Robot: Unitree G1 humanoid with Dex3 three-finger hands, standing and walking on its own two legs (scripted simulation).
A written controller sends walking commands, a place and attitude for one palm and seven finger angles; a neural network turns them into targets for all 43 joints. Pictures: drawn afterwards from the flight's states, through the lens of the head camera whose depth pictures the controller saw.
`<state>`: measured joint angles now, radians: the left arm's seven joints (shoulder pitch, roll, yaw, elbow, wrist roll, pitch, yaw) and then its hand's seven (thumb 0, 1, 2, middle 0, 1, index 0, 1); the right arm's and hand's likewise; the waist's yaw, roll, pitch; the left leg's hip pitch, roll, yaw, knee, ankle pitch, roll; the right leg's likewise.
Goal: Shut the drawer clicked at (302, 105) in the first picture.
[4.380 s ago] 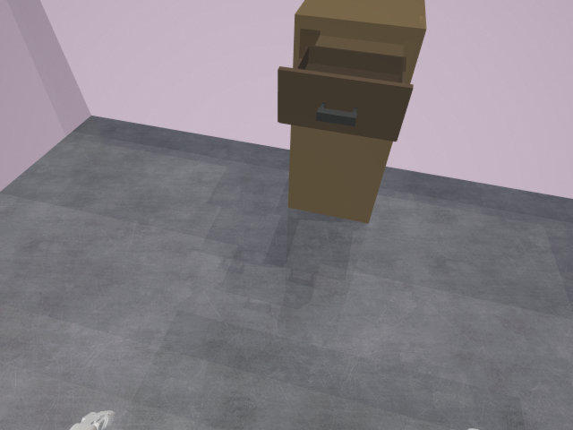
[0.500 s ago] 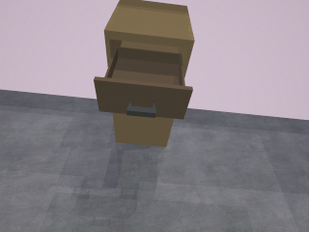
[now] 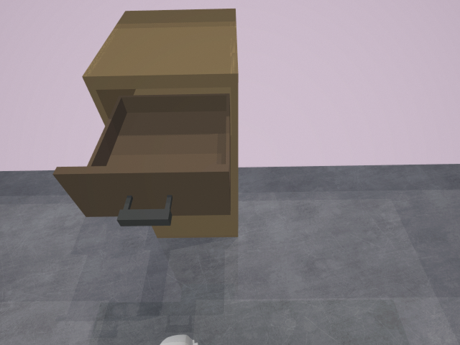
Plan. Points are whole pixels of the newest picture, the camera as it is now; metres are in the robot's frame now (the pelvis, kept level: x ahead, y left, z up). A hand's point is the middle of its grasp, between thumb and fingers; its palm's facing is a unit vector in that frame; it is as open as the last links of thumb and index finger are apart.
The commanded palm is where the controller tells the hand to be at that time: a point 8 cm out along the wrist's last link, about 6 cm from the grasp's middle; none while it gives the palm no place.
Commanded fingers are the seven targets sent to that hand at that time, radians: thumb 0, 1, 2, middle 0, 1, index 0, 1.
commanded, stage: come to a stop and stand still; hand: left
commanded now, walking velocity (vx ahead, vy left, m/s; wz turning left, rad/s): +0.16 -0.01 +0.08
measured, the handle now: (147, 208) +0.39 +0.19 -0.02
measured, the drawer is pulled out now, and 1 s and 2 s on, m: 0.29 0.29 0.29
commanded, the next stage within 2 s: look again from close up in 1.60 s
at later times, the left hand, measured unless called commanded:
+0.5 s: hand out of the picture +0.01 +0.16 -0.18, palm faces +0.07 -0.99 -0.15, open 7.4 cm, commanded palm none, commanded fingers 0.00 0.90 0.90 -0.20 -0.30 -0.20 -0.30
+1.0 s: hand out of the picture +0.05 +0.18 -0.18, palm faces -0.03 -0.99 -0.17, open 7.4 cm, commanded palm none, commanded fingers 0.00 0.90 0.90 -0.20 -0.30 -0.20 -0.30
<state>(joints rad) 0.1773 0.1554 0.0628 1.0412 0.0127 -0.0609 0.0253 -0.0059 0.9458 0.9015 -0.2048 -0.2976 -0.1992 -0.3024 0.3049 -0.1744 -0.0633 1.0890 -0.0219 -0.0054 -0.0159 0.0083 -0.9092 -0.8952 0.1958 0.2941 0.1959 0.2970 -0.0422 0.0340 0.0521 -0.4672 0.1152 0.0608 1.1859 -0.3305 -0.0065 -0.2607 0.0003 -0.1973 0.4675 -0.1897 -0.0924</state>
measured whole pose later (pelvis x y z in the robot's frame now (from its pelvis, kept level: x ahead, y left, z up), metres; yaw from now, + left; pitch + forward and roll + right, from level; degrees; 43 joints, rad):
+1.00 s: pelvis +0.04 +0.02 +0.00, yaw -2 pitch -3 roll -1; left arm 0.33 0.12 -0.01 1.10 0.01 -0.01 0.04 0.01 0.91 0.90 -0.20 -0.30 -0.20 -0.30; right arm 0.38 -0.12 0.01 1.11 -0.02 0.01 -0.01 0.01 -0.91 -0.90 0.20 0.29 0.20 0.30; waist -0.05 0.02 0.01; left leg -0.28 0.03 0.07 0.53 -0.21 0.03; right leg -0.18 0.02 -0.16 0.47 -0.26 -0.06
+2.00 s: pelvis +0.07 +0.07 +0.01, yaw -2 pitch -1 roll +0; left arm 0.36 0.11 0.00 1.10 0.02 -0.01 0.05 0.01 0.91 0.90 -0.20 -0.30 -0.20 -0.30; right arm 0.31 -0.12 0.01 1.13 0.00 -0.01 -0.02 0.01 -0.92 -0.90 0.20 0.29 0.20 0.30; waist 0.00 -0.02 0.03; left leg -0.20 -0.06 0.11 0.39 -0.18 0.10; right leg -0.14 -0.07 -0.12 0.42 -0.25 0.02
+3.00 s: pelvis +0.07 +0.00 -0.07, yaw +2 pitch +12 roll +0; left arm 0.60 0.18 0.06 -0.19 -0.24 -0.41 -0.29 0.02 0.90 0.90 -0.77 -0.91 -0.76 -0.92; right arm 0.17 -0.17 0.05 0.52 0.05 -0.17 -0.02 0.01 -0.90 -0.89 0.20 0.30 0.20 0.30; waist 0.03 0.03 -0.13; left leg -0.80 0.01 0.00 1.06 -0.47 0.00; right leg -0.72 0.04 -0.17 1.03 -0.53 -0.10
